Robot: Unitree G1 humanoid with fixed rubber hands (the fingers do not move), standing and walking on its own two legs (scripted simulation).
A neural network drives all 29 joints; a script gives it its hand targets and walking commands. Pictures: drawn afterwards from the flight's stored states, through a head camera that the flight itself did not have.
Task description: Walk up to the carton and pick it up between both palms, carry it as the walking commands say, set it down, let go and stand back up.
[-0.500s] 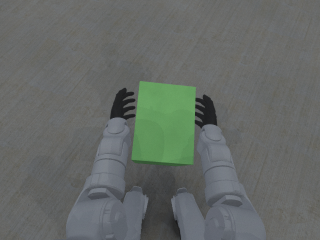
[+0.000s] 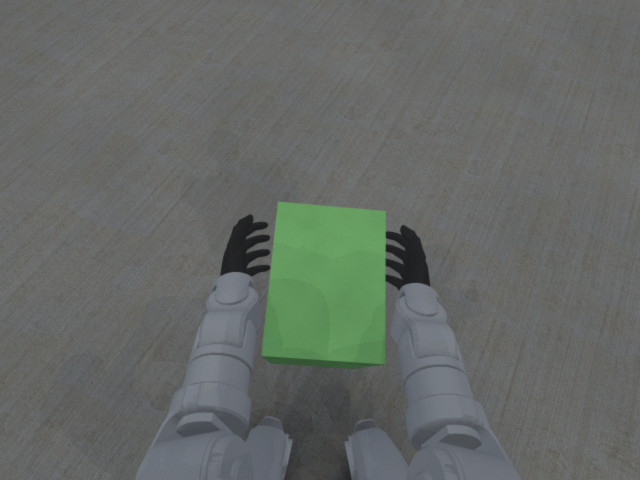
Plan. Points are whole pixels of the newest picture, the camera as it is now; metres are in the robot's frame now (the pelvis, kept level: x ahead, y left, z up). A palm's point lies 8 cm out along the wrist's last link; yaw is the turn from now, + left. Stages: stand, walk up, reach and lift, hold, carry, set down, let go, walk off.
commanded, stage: reach and lift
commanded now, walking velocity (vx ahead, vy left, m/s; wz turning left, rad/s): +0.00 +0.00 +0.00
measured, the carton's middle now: (320, 297) +0.37 +0.00 -0.12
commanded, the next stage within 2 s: none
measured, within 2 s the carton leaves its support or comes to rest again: neither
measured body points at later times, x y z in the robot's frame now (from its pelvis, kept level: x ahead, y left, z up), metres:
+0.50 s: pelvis +0.01 +0.00 +0.04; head +0.06 +0.01 +0.49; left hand +0.36 +0.12 +0.03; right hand +0.36 -0.11 +0.03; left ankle +0.05 +0.13 -0.68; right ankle +0.05 -0.14 -0.68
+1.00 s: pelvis +0.01 +0.00 +0.05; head -0.03 +0.01 +0.50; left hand +0.34 +0.12 +0.10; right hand +0.34 -0.12 +0.10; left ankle +0.05 +0.13 -0.68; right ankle +0.05 -0.14 -0.68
